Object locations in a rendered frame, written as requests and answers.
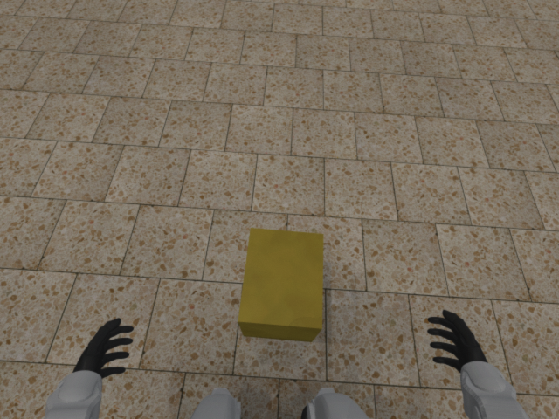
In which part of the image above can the robot right hand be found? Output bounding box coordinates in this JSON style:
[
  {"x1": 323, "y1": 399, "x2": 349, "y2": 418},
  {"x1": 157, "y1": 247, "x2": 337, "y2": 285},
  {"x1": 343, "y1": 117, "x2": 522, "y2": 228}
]
[{"x1": 427, "y1": 310, "x2": 488, "y2": 372}]

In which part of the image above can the left robot forearm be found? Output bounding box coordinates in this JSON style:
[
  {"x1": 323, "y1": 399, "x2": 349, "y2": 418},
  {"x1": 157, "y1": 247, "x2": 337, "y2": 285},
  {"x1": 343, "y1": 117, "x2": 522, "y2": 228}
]
[{"x1": 44, "y1": 370, "x2": 102, "y2": 419}]

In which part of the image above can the carton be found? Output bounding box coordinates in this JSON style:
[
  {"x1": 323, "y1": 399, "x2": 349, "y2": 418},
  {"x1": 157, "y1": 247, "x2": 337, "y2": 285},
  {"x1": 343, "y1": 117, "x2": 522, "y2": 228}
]
[{"x1": 238, "y1": 228, "x2": 323, "y2": 342}]

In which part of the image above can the right robot forearm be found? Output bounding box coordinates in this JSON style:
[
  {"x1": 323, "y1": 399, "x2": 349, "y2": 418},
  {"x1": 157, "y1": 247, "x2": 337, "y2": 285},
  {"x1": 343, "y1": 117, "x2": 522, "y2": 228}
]
[{"x1": 460, "y1": 361, "x2": 530, "y2": 419}]

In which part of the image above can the robot right shin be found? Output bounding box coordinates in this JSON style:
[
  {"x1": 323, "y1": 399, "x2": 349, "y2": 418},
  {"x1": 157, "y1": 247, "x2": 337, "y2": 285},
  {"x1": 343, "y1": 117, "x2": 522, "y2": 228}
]
[{"x1": 315, "y1": 388, "x2": 335, "y2": 398}]

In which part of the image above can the right robot thigh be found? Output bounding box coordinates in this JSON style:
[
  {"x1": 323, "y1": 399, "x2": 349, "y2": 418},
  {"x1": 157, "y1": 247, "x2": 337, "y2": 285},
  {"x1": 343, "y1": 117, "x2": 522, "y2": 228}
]
[{"x1": 307, "y1": 393, "x2": 369, "y2": 419}]

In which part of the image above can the robot left hand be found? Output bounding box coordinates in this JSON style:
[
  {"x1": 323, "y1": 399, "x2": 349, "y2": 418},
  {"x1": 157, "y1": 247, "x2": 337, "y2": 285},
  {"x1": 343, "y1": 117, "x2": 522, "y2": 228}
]
[{"x1": 73, "y1": 318, "x2": 134, "y2": 379}]

